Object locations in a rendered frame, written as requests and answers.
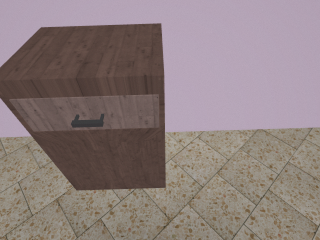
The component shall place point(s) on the handle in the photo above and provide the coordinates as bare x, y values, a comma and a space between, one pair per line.
76, 123

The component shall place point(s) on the cabinet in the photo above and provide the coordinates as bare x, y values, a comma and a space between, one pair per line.
91, 61

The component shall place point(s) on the drawer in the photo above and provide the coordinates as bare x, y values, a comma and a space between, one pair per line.
120, 111

